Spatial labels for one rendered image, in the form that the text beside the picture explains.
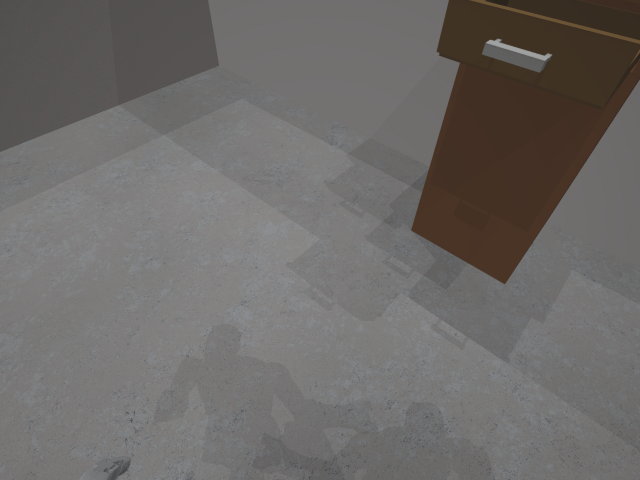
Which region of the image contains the handle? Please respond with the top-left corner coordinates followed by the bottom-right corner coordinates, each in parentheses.
top-left (482, 39), bottom-right (552, 73)

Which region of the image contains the drawer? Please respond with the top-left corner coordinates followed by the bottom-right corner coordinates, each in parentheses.
top-left (437, 0), bottom-right (640, 110)

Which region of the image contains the cabinet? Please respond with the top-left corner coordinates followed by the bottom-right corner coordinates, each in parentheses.
top-left (411, 0), bottom-right (640, 284)

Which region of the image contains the robot left hand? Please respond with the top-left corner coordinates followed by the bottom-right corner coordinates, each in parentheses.
top-left (78, 456), bottom-right (131, 480)

